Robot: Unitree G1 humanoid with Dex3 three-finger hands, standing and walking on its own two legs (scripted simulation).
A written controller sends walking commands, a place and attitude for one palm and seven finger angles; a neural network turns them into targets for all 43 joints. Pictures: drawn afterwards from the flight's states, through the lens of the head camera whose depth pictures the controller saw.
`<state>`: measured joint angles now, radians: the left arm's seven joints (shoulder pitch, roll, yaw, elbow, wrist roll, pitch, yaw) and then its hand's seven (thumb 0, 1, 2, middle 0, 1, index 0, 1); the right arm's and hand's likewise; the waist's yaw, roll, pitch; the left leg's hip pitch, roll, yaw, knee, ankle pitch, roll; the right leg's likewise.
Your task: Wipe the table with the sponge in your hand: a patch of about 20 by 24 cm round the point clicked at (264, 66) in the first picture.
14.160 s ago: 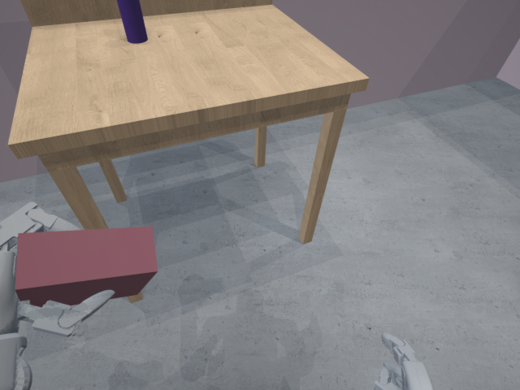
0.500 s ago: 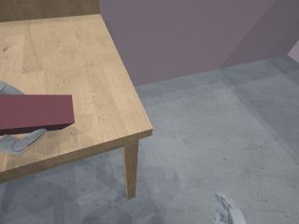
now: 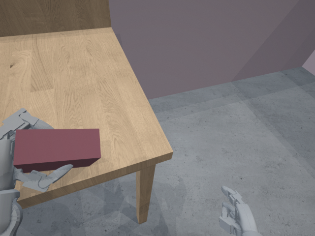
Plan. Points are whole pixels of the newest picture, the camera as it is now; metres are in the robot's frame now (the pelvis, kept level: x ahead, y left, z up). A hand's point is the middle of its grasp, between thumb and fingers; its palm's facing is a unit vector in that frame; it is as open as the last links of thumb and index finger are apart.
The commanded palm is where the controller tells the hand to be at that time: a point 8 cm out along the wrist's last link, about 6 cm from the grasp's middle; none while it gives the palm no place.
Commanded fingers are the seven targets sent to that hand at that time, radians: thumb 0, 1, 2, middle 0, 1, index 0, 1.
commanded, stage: look again from close up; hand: left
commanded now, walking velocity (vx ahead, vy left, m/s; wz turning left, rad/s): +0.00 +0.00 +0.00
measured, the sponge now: (71, 150) +0.24 +0.20 +0.14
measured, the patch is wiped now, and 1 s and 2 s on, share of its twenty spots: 0.00 0.00 0.00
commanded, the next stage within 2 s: come to a stop and stand still in 0.32 s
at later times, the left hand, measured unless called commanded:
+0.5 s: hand (51, 161) +0.20 +0.22 +0.16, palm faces +0.38 -0.86 -0.35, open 9.7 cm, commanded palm +0.14 +0.25 +0.18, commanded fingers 0.00 0.10 1.30 -1.20 -1.60 -1.20 -1.60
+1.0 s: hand (63, 161) +0.21 +0.20 +0.15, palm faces +0.25 -0.89 -0.38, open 9.7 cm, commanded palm +0.15 +0.26 +0.18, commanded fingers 0.00 0.10 1.30 -1.20 -1.60 -1.20 -1.60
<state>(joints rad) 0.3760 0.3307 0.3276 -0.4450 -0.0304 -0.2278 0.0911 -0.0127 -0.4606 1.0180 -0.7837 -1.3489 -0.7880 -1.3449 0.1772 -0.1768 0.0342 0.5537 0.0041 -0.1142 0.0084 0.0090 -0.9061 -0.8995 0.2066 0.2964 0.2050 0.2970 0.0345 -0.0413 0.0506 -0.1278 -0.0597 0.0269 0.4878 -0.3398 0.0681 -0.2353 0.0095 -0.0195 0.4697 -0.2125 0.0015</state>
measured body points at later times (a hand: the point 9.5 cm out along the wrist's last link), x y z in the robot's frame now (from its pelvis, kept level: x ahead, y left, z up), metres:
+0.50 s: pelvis -0.02 -0.02 +0.00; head -0.01 -0.01 +0.45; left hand +0.18 +0.26 +0.18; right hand +0.14 -0.25 -0.07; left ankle -0.05 +0.06 -0.74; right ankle +0.02 -0.12 -0.74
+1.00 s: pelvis -0.02 -0.02 +0.00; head +0.00 -0.01 +0.45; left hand +0.19 +0.25 +0.17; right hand +0.14 -0.24 -0.08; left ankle -0.05 +0.06 -0.74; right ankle +0.02 -0.12 -0.74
